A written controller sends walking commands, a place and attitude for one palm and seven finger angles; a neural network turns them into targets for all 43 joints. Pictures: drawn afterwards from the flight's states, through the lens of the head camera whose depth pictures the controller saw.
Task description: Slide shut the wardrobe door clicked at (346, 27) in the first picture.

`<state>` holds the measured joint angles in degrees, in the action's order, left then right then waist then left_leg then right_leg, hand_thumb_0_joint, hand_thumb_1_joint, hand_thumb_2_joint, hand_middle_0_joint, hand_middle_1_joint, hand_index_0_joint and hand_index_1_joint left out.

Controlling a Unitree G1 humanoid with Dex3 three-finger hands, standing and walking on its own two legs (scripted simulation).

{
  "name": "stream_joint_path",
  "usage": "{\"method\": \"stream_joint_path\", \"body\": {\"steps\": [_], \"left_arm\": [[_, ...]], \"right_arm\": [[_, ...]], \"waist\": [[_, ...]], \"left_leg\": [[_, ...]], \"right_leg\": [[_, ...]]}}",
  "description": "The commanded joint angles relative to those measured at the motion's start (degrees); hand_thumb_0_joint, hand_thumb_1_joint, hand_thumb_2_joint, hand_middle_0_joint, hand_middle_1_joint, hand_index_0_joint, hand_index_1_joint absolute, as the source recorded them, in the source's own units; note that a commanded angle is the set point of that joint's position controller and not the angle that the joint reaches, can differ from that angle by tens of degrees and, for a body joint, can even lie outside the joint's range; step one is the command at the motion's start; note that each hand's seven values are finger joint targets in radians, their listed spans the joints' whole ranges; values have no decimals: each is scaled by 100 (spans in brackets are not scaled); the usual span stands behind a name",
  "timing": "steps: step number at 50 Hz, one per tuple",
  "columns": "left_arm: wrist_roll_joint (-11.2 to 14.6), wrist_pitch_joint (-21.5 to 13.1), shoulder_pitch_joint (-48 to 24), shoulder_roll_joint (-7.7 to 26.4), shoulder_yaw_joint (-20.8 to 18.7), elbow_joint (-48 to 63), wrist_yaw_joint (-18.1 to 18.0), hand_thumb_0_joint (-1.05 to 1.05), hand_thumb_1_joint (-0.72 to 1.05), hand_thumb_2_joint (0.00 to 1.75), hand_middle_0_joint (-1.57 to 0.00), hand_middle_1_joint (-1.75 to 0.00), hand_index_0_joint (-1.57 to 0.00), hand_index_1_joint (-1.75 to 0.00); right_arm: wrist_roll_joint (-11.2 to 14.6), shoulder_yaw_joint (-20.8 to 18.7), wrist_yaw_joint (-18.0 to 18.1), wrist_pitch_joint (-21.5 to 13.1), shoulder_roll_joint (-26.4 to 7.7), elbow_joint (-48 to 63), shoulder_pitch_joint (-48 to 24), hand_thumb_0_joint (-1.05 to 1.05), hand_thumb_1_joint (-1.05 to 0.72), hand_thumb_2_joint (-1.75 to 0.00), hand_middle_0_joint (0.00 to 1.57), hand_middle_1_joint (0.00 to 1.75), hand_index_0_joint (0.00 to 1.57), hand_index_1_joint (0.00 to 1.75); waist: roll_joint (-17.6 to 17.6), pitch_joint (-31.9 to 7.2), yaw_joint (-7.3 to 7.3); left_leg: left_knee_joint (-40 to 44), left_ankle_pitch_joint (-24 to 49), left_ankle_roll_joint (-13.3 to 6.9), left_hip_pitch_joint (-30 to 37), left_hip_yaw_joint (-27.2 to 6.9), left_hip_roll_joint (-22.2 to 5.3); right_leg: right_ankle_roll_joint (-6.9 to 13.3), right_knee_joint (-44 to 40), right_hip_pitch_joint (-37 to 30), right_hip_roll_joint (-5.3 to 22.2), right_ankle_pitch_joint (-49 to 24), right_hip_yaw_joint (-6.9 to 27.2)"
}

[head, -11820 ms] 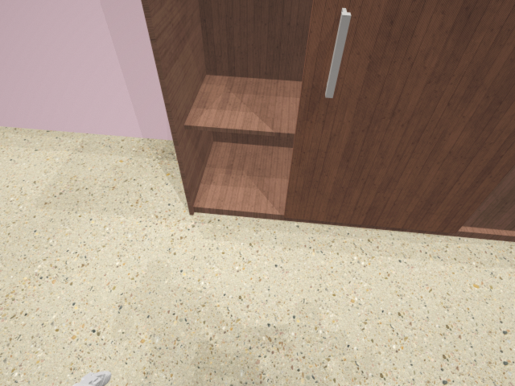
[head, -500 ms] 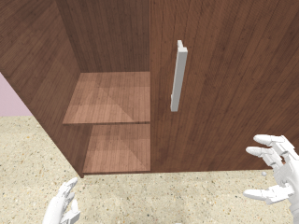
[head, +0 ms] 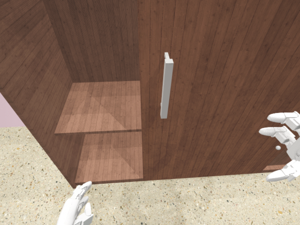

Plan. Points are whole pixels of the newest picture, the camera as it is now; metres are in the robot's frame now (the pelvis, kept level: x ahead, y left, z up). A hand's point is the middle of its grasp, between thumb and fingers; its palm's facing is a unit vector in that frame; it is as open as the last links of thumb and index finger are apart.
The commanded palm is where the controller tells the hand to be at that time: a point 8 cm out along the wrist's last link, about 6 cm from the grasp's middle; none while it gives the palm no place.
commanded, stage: raise the hand with hooked fingers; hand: right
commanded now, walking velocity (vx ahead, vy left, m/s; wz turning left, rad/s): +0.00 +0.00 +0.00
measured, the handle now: (165, 88) +0.52 -0.03 +0.10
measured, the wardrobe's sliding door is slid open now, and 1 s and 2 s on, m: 0.45 0.45 0.45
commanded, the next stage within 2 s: move the hooked fingers beside the handle in 0.46 s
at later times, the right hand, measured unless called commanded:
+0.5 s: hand (252, 145) +0.28 -0.23 +0.12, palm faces -0.03 +1.00 -0.08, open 14.0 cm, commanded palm +0.25 -0.27 +0.13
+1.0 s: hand (231, 129) +0.33 -0.19 +0.12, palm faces -0.07 +1.00 -0.04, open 14.0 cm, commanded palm +0.30 -0.24 +0.12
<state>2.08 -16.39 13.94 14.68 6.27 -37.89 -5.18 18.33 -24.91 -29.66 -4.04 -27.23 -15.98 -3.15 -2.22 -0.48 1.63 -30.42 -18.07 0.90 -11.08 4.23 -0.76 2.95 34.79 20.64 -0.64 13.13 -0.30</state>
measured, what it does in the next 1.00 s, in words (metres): stands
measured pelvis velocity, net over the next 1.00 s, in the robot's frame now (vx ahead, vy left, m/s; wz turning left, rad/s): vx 0.02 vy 0.04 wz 0.04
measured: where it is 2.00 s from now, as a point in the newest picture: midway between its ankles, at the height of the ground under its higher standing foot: outside the picture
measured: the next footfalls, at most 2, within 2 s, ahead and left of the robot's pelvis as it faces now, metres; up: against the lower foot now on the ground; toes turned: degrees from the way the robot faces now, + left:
none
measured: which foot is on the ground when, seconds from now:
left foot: down 0.00-1.00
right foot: down 0.00-1.00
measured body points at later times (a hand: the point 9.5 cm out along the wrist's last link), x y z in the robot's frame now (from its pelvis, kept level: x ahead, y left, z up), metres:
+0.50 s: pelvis +0.01 +0.04 +0.00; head +0.00 +0.06 +0.45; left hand +0.17 +0.29 -0.08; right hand +0.28 -0.28 +0.13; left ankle -0.02 +0.14 -0.73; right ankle +0.06 -0.08 -0.73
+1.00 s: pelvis +0.02 +0.04 +0.00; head +0.02 +0.06 +0.45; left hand +0.16 +0.30 -0.08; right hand +0.33 -0.25 +0.12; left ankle -0.02 +0.14 -0.73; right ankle +0.06 -0.08 -0.73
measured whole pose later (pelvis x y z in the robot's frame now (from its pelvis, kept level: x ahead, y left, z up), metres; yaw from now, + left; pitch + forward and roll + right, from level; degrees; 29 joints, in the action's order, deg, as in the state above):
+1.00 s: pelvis +0.02 +0.04 +0.00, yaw +2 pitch +1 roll +1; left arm 2.9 -16.2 15.6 16.8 2.7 -38.5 -5.0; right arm 18.3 -22.5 -28.2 -6.6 -22.6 -23.5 -7.2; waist -3.1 -2.3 -0.7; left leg -32.6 -20.5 -1.6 -13.4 2.9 1.3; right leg 0.0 34.1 20.9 1.7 14.5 -1.1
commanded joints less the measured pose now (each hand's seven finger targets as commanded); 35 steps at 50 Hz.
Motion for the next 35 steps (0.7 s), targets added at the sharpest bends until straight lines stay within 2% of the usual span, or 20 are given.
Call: {"method": "stream_joint_path", "body": {"steps": [1,2,5,7,8,9,11,13,14,17,19,20,22,24,26,28,29,32,34,35], "left_arm": [[61,-298,-468,938,-439,883,-49,0,90,90,-20,-30,-20,-30],[67,-295,-473,948,-447,895,-29,0,90,90,-20,-30,-20,-30],[62,-295,-455,952,-479,910,23,0,90,90,-20,-30,-20,-30],[66,-305,-457,966,-505,912,39,0,90,90,-20,-30,-20,-30],[57,-311,-455,968,-517,924,37,0,90,90,-20,-30,-20,-30],[45,-301,-441,951,-508,890,38,0,90,90,-20,-30,-20,-30],[46,-320,-409,943,-525,889,27,0,90,90,-20,-30,-20,-30],[53,-323,-408,926,-533,870,9,0,90,90,-20,-30,-20,-30],[49,-322,-401,914,-522,857,-1,0,90,90,-20,-30,-20,-30],[65,-353,-399,935,-541,819,-36,0,90,90,-20,-30,-20,-30],[63,-347,-377,930,-541,785,-43,0,90,90,-20,-30,-20,-30],[85,-360,-400,932,-555,778,-49,0,90,90,-20,-30,-20,-30],[93,-375,-416,943,-558,793,-50,0,90,90,-20,-30,-20,-30],[88,-375,-404,942,-561,798,-47,0,90,90,-20,-30,-20,-30],[97,-384,-407,943,-580,798,-44,0,90,90,-20,-30,-20,-30],[99,-388,-417,947,-586,817,-46,0,90,90,-20,-30,-20,-30],[91,-375,-382,954,-579,765,-52,0,90,90,-20,-30,-20,-30],[104,-377,-371,930,-587,741,-78,0,90,90,-20,-30,-20,-30],[98,-378,-359,926,-584,748,-83,0,90,90,-20,-30,-20,-30],[103,-364,-327,944,-597,719,-93,0,90,90,-20,-30,-20,-30]], "right_arm": [[229,-381,-242,-236,-1326,910,-1224,0,50,-30,30,120,30,120],[263,-376,-283,-249,-1297,868,-1151,0,50,-30,30,120,30,120],[316,-523,-278,-335,-1392,953,-1075,0,50,-30,30,120,30,120],[344,-611,-227,-413,-1462,1071,-1140,0,50,-30,30,120,30,120],[331,-690,-189,-446,-1541,1141,-1153,0,50,-30,30,120,30,120],[293,-755,-122,-474,-1621,1162,-1132,0,50,-30,30,120,30,120],[278,-747,-63,-536,-1598,1220,-1177,0,50,-30,30,120,30,120],[251,-644,-42,-593,-1516,1242,-1242,0,50,-30,30,120,30,120],[261,-654,-42,-613,-1535,1252,-1253,0,50,-30,30,120,30,120],[282,-630,-101,-628,-1503,1062,-1243,0,50,-30,30,120,30,120],[299,-636,-170,-584,-1492,806,-1089,0,50,-30,30,120,30,120],[335,-561,-196,-585,-1402,841,-1130,0,50,-30,30,120,30,120],[349,-573,-245,-563,-1447,795,-1158,0,50,-30,30,120,30,120],[367,-615,-264,-555,-1486,754,-1113,0,50,-30,30,120,30,120],[410,-660,-268,-593,-1480,764,-1137,0,50,-30,30,120,30,120],[417,-719,-263,-613,-1506,717,-1114,0,50,-30,30,120,30,120],[404,-785,-247,-630,-1612,639,-1206,0,50,-30,30,120,30,120],[344,-551,-217,-688,-1456,589,-1668,0,50,-30,30,120,30,120],[324,-545,-178,-704,-1456,548,-1609,0,50,-30,30,120,30,120],[305,-560,-171,-708,-1509,463,-1746,0,50,-30,30,120,30,120]], "waist": [[-426,-888,-108],[-288,-909,-113],[-286,-940,-88],[-339,-988,-80],[-507,-1041,-61],[-386,-969,-61],[-582,-973,-83],[-620,-893,-129],[-373,-849,-151],[-384,-826,-164],[-167,-765,-155],[-221,-770,-179],[-280,-807,-163],[-22,-881,-152],[92,-937,-166],[25,-1018,-138],[124,-936,-149],[-143,-877,-232],[-35,-949,-209],[-42,-957,-249]], "left_leg": [[499,454,-276,-785,20,267],[503,482,-268,-769,27,269],[523,572,-267,-753,7,286],[515,631,-266,-685,-6,272],[509,668,-271,-659,-35,265],[536,656,-264,-651,-49,277],[541,745,-264,-608,-80,248],[572,703,-245,-642,-99,239],[605,718,-227,-634,-131,247],[607,831,-198,-614,-208,203],[621,930,-163,-634,-276,195],[610,1031,-142,-623,-305,163],[599,1107,-122,-632,-365,137],[566,1294,-75,-568,-432,124],[551,1404,-25,-548,-490,80],[501,1573,14,-510,-543,52],[498,1593,34,-519,-575,53],[492,1513,-1,-641,-540,56],[505,1567,45,-617,-639,34],[499,1571,46,-627,-636,11]], "right_leg": [[-158,-921,-1332,240,199,850],[-147,-893,-1316,233,134,829],[-119,-808,-1291,192,-34,711],[-112,-767,-1309,176,-162,639],[-106,-733,-1329,157,-240,586],[-92,-696,-1258,153,-226,529],[-76,-674,-1278,124,-313,470],[-71,-673,-1294,123,-261,435],[-40,-623,-1213,117,-256,396],[-24,-570,-1162,81,-289,328],[-3,-486,-1059,75,-339,260],[-2,-457,-1037,60,-387,233],[-1,-419,-1043,52,-430,217],[8,-324,-990,54,-556,186],[8,-285,-957,49,-586,178],[5,-236,-942,43,-673,145],[1,-191,-858,53,-673,132],[-4,-239,-930,53,-630,139],[11,-167,-917,59,-649,112],[12,-180,-879,55,-626,114]]}}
